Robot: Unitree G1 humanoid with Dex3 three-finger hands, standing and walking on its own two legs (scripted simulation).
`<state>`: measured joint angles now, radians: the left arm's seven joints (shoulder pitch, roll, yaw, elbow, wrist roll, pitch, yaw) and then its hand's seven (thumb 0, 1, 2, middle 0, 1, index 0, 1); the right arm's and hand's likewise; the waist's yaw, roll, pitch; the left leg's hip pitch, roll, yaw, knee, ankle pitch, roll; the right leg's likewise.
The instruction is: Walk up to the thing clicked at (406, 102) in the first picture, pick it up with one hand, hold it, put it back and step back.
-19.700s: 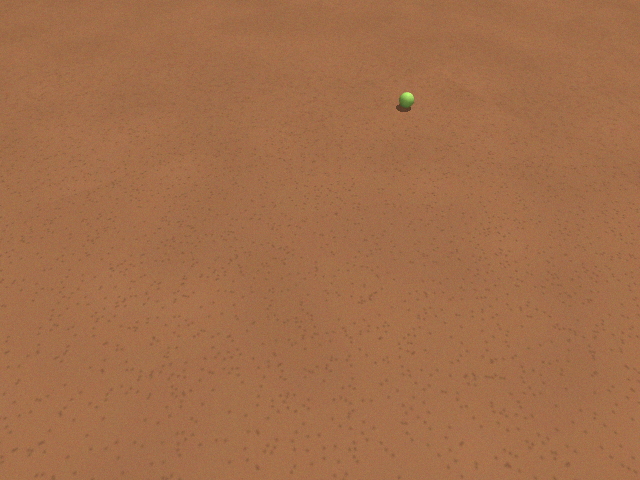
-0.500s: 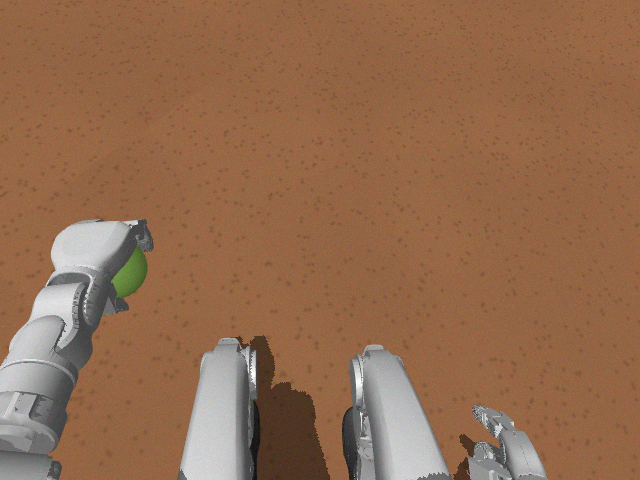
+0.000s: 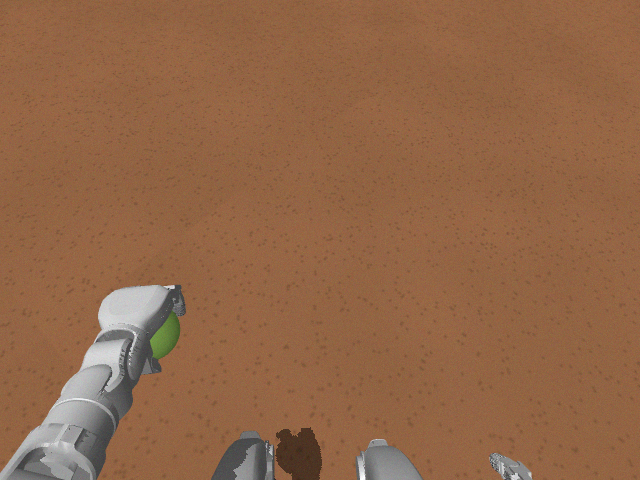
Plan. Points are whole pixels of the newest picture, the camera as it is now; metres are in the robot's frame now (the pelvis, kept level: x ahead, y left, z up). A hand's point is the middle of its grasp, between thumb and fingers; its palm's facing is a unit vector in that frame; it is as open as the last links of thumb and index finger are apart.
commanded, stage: lift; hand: left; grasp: from above
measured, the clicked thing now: (149, 331) +0.34 +0.24 -0.10
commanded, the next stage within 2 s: hold in 0.30 s
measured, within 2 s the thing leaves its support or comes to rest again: neither
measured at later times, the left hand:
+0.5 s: hand (147, 304) +0.35 +0.22 -0.02, palm faces -0.44 -0.07 -0.90, open 10.2 cm
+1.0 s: hand (144, 293) +0.34 +0.21 +0.02, palm faces -0.44 -0.06 -0.89, open 10.2 cm
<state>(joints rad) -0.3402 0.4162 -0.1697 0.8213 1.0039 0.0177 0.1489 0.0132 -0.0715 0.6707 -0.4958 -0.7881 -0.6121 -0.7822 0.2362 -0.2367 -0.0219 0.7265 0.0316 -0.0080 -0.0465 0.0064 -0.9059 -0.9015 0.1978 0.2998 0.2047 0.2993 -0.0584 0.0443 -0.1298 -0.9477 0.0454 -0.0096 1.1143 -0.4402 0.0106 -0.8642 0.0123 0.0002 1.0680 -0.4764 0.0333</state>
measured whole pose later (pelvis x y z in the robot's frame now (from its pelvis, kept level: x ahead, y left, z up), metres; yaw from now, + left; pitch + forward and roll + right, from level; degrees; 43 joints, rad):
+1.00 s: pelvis +0.04 -0.01 +0.07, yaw +0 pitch +4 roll +0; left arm -0.29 0.38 -0.23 0.72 0.99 0.04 0.03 0.01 -0.09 0.69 -0.50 -0.79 -0.62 -0.79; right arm 0.22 -0.25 -0.04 0.70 0.05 0.06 -0.03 0.01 -0.90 -0.90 0.20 0.30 0.20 0.30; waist -0.01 0.04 -0.04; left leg -0.38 0.02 0.04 0.59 -0.27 0.00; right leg -0.34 -0.01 0.04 0.58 -0.31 0.03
